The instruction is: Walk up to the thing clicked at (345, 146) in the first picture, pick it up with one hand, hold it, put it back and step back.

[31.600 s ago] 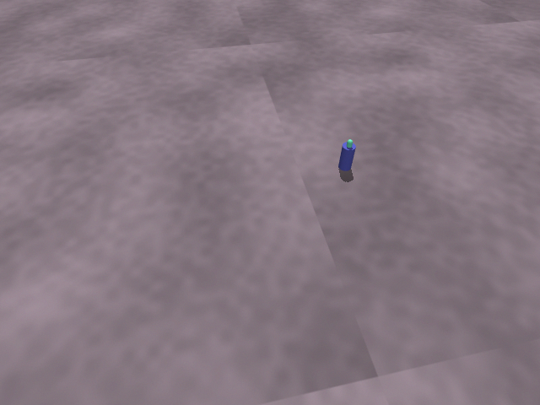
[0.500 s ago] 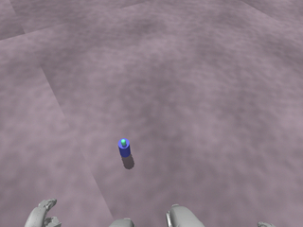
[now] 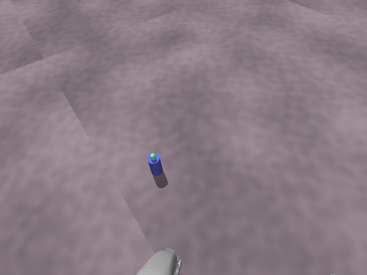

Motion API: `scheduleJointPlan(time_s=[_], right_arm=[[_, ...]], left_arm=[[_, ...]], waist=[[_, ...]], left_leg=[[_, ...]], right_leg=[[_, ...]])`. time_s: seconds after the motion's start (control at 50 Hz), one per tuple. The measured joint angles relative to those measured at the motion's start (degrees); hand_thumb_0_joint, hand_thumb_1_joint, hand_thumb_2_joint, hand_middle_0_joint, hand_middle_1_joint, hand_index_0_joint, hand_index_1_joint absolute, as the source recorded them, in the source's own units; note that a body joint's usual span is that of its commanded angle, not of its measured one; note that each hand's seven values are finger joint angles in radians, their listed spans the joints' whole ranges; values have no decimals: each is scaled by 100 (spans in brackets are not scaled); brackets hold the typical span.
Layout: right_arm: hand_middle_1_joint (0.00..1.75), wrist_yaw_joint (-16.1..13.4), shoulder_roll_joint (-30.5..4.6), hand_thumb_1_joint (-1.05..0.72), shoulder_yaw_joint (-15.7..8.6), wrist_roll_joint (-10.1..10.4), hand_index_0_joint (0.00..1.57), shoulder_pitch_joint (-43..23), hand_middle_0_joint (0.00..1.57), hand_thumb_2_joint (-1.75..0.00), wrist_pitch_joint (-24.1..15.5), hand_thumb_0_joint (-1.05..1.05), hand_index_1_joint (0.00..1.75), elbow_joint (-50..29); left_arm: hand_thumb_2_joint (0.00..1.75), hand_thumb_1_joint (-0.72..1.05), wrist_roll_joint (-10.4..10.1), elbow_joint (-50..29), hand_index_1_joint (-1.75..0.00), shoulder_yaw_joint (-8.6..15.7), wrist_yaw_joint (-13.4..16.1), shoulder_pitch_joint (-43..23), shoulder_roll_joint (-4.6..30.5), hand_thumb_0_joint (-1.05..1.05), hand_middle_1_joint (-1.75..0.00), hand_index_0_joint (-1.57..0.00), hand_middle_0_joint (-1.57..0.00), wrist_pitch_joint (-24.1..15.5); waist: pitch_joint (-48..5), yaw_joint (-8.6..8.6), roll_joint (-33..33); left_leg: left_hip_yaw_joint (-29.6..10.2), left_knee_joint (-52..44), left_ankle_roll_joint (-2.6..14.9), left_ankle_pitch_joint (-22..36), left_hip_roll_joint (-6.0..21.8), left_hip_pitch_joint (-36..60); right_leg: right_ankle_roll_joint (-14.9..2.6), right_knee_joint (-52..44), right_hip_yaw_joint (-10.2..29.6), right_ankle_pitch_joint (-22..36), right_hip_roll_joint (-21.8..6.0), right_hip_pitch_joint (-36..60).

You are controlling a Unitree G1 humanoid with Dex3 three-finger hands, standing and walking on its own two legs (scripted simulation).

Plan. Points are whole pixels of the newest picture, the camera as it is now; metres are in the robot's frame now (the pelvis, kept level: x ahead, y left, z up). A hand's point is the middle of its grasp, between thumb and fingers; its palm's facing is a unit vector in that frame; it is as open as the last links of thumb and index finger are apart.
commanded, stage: step back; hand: left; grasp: from the side
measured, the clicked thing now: (154, 163) +0.75 +0.25 -0.67
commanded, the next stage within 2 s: stand in 1.68 s
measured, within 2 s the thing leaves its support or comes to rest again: neither
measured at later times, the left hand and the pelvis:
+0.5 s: hand out of the picture -0.09 +0.23 -0.16, palm faces +0.00 -0.91 -0.41, open 7.3 cm; pelvis -0.18 -0.04 -0.02, yaw +1 degrees
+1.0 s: hand out of the picture -0.25 +0.23 -0.15, palm faces +0.09 -0.91 -0.40, open 7.4 cm; pelvis -0.27 -0.05 +0.00, yaw +5 degrees
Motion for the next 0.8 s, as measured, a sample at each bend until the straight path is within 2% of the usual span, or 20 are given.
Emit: scheduleJointPlan(time_s=[0.04,0.08,0.12,0.14,0.18,0.24,0.28,0.32,0.4,0.44,0.46,0.48,0.5,0.54,0.6,0.66,0.72,0.76,0.78,0.8], right_arm=[[30,-6,4,-90,24,3,21,152,21,-89,-21,0,30,44],[30,-6,39,-90,47,-23,20,259,21,-89,-29,0,30,94],[30,1,77,-90,61,-52,20,321,21,-89,-61,0,30,141],[30,5,89,-90,59,-68,20,340,21,-89,-88,0,30,163],[30,18,233,-90,70,-106,20,240,21,-89,-91,0,30,247],[30,73,300,-90,145,-147,21,158,21,-89,-132,1,30,191],[30,44,332,-90,189,-162,21,85,21,-89,-152,1,30,143],[30,21,316,-90,191,-178,21,-29,21,-89,-147,1,30,69],[30,-7,217,-90,148,-207,21,-305,21,-89,-153,0,30,-180],[30,10,143,-90,144,-186,21,-436,21,-89,-132,0,30,-295],[30,22,97,-90,142,-165,21,-496,21,-89,-106,0,30,-328],[30,25,18,-90,117,-144,21,-579,21,-89,-70,0,30,-321],[30,4,-11,-90,83,-119,21,-614,21,-89,-26,0,30,-289],[30,-47,26,-90,44,-86,21,-574,21,-89,60,0,30,-193],[30,-40,-11,-90,50,-17,21,-408,21,-89,53,0,30,-105],[30,-8,-34,-90,58,-43,20,-186,21,-89,9,0,30,5],[30,60,-4,-90,54,-108,20,34,21,-89,21,0,30,206],[30,116,35,-90,42,-129,20,141,21,-89,8,0,30,371],[30,143,61,-90,29,-134,20,184,21,-89,-20,0,30,444],[30,156,133,-90,8,-152,20,179,21,-89,-55,0,30,532]], left_arm=[[90,90,15,-97,-30,6,36,-111,28,0,-30,-21,-20,-19],[90,90,11,-237,-30,9,76,-256,82,0,-30,-21,-20,-44],[90,90,-37,-376,-30,-7,93,-421,146,0,-30,-21,-20,-50],[90,90,-69,-434,-30,-24,91,-507,177,0,-30,-21,-20,-37],[90,90,-130,-458,-30,-22,95,-698,268,0,-30,-21,-20,10],[90,90,-178,-362,-30,-13,116,-791,252,0,-30,-21,-20,112],[90,90,-225,-315,-30,-8,112,-782,265,0,-30,-21,-20,122],[90,90,-222,-289,-30,-1,89,-715,262,0,-30,-21,-20,90],[90,90,-175,-226,-30,5,41,-548,259,0,-30,-21,-20,34],[90,90,-158,-147,-30,7,21,-468,273,0,-30,-21,-20,-14],[90,90,-141,-89,-30,11,19,-429,272,0,-30,-21,-20,-49],[90,90,-108,0,-30,15,26,-431,195,0,-30,-21,-20,-74],[90,90,-83,44,-30,-4,7,-396,142,0,-30,-21,-20,-76],[90,90,-51,68,-30,-55,-24,-243,118,0,-30,-21,-20,-83],[90,90,-13,150,-30,-89,29,-82,56,0,-30,-21,-20,-105],[90,90,20,166,-30,-73,62,-31,68,0,-30,-21,-20,-164],[90,90,38,136,-30,-36,62,-49,138,0,-30,-21,-20,-240],[90,90,27,135,-30,-29,45,-72,207,0,-30,-21,-20,-264],[90,90,16,148,-30,-35,39,-80,248,0,-30,-21,-20,-259],[90,90,3,183,-30,-34,42,-103,307,0,-30,-21,-20,-245]], waist=[[14,-41,-16],[63,-81,-49],[130,-128,-83],[159,-159,-95],[320,-107,-356],[305,-203,-274],[242,-198,-271],[185,-164,-235],[159,-79,-135],[145,-31,-91],[126,-6,-47],[184,-32,160],[201,-71,260],[114,38,118],[25,100,35],[-32,96,52],[-92,92,64],[-146,88,43],[-176,72,17],[-136,78,-112]], left_leg=[[78,-282,-15,-144,67,356],[253,-1045,-7,-239,233,822],[449,-2091,23,34,386,1327],[520,-2630,61,396,430,1558],[643,-2696,151,572,300,1553],[525,-2602,191,697,467,1329],[514,-2734,171,886,569,1241],[532,-2808,167,1042,683,1118],[599,-2763,104,1282,898,775],[629,-2616,12,1352,995,545],[623,-2493,-53,1366,1053,404],[490,-2358,-27,1372,1174,292],[274,-2162,23,961,1088,179],[3,-1247,30,19,595,-52],[-155,-53,35,-132,96,-143],[-34,-20,-21,-131,81,205],[214,-971,-32,-380,289,821],[415,-1876,35,-495,428,1293],[485,-2432,100,-275,464,1553],[542,-2709,136,239,381,1664]], right_leg=[[9,-43,-77,122,-44,-106],[23,10,-176,196,-83,-241],[45,205,-291,201,-130,-423],[65,362,-351,173,-157,-537],[47,650,-175,76,-233,-708],[-33,1941,248,-1030,350,-1018],[-75,2734,462,-1121,623,-1126],[-39,3009,480,-1128,695,-1046],[65,1964,301,-1123,458,-438],[38,905,177,-744,319,-4],[27,365,119,-608,299,207],[14,269,9,-583,438,231],[-10,341,-81,-540,481,166],[-67,482,0,-446,336,-35],[-69,316,49,-174,153,-138],[-71,215,-48,7,71,-235],[-84,240,-235,75,-5,-330],[-66,311,-353,87,-76,-411],[-33,371,-400,84,-122,-462],[-23,465,-349,48,-215,-494]])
